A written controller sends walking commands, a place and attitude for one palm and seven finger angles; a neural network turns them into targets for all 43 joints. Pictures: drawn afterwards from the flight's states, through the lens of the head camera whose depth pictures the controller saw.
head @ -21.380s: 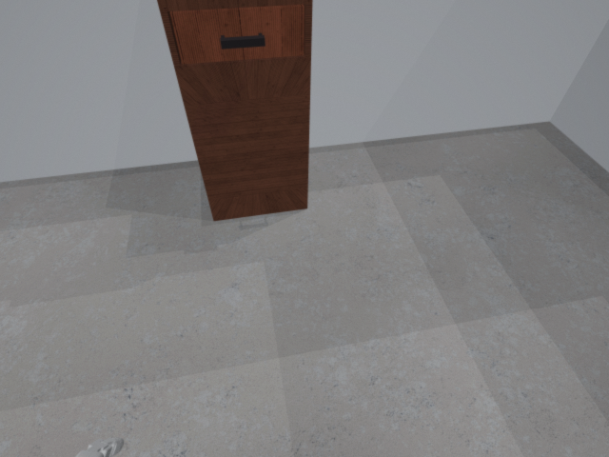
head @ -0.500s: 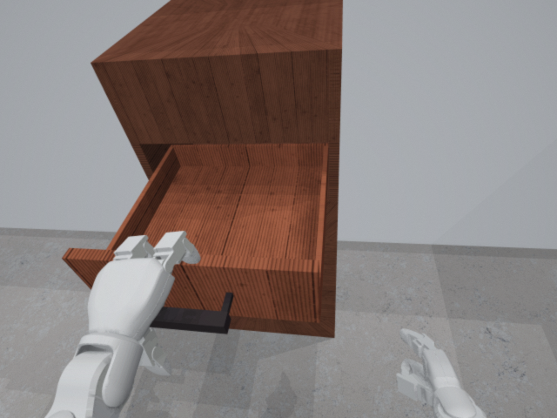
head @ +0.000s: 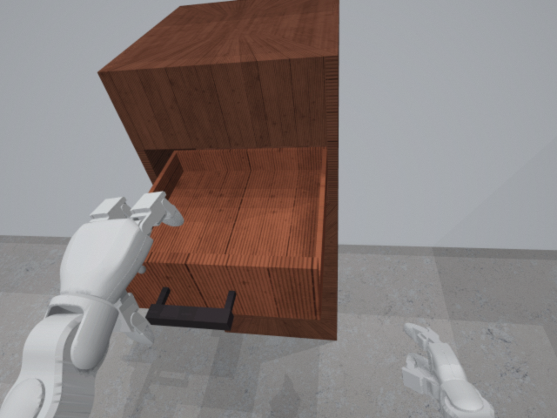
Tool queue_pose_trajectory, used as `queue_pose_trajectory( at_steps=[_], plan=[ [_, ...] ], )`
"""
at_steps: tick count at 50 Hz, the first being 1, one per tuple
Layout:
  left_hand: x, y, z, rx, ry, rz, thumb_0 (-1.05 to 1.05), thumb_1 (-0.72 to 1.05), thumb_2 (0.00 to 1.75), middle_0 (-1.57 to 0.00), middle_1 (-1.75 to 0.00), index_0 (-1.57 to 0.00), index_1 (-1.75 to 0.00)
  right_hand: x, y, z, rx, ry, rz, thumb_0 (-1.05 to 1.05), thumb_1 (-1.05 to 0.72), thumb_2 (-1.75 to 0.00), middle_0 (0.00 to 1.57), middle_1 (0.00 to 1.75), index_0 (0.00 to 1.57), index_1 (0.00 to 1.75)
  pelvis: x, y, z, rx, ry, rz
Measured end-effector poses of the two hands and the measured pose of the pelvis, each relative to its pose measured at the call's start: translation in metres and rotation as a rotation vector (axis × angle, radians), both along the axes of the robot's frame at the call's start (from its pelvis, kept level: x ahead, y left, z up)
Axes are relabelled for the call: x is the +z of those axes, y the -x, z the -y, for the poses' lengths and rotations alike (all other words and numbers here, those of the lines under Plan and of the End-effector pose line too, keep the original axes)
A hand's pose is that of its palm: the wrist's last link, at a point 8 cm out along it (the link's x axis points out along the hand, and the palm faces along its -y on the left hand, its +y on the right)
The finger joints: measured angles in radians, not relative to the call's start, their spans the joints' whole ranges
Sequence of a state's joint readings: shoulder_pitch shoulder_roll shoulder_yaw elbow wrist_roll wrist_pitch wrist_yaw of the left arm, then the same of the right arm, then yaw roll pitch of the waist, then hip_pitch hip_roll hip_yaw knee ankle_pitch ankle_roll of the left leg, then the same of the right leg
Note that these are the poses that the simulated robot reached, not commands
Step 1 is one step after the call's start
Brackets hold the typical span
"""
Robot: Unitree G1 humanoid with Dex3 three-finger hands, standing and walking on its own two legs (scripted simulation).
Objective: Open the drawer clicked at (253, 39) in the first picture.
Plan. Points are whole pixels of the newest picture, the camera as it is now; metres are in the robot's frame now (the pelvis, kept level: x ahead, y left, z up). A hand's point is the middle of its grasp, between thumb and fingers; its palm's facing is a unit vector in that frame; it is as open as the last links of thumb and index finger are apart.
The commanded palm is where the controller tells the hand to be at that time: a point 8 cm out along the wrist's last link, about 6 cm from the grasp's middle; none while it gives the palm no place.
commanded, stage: draw the hand back to the body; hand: left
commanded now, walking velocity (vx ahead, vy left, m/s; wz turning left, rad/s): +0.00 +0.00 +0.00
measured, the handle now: (193, 305) +0.27 +0.19 +0.02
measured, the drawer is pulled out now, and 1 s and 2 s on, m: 0.29 0.29 0.29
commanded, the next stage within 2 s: step back with the hand held close in 1.68 s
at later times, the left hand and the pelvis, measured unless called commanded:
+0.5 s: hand (128, 285) +0.21 +0.22 +0.15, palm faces +0.13 -0.12 -0.98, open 13.8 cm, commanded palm +0.17 +0.22 +0.22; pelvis +0.00 +0.00 +0.00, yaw +1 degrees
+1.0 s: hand (124, 254) +0.22 +0.20 +0.20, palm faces +0.35 -0.87 -0.34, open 12.8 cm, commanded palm +0.17 +0.26 +0.21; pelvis +0.03 +0.00 +0.00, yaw +0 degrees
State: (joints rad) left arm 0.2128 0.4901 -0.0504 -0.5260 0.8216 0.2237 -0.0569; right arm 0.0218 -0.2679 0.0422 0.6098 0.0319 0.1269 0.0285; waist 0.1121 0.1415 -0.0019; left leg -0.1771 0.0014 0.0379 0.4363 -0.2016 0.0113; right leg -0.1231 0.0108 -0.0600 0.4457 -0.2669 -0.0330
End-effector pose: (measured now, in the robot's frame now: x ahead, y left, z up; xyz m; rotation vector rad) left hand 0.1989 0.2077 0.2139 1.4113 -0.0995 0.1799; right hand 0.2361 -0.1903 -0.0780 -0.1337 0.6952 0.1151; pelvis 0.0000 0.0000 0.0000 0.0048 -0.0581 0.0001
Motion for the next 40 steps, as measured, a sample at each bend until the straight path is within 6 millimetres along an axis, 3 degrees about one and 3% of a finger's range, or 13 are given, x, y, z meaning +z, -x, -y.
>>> queue_pose_trajectory(
  at_steps=[9,35,38,40],
  plan=[
    [-0.007,-0.001,0.011,-0.059,-0.013,-0.021,0.0,-0.49,0.3,-0.32,-1.2,-0.32,-1.2,-0.001,0.004,-0.009,0.014,-0.018,0.002,0.01,-0.91,-0.9,0.2,0.3,0.2,0.3,0.0,0.003,-0.002,-0.003,0.0,-0.003],
    [-0.008,0.017,-0.029,0.026,-0.052,-0.056,0.0,-0.49,0.3,-0.32,-1.2,-0.32,-1.2,-0.003,-0.002,-0.004,0.001,0.016,0.01,0.01,-0.91,-0.9,0.2,0.3,0.2,0.3,-0.002,-0.008,-0.004,0.011,0.006,-0.03],
    [-0.009,0.018,-0.033,-0.054,0.46,0.049,0.0,-0.48,0.3,-0.32,-1.19,-0.32,-1.2,0.002,0.0,-0.004,-0.03,0.022,0.067,0.01,-0.91,-0.9,0.2,0.3,0.2,0.3,-0.002,-0.01,-0.004,0.012,0.007,-0.012],
    [-0.012,0.02,-0.032,-0.091,0.701,0.143,0.0,-0.46,0.31,-0.32,-1.18,-0.32,-1.18,0.007,0.005,-0.003,-0.053,0.035,0.101,0.01,-0.91,-0.9,0.2,0.3,0.2,0.3,-0.002,-0.013,-0.003,0.009,0.005,-0.006]
  ],
)
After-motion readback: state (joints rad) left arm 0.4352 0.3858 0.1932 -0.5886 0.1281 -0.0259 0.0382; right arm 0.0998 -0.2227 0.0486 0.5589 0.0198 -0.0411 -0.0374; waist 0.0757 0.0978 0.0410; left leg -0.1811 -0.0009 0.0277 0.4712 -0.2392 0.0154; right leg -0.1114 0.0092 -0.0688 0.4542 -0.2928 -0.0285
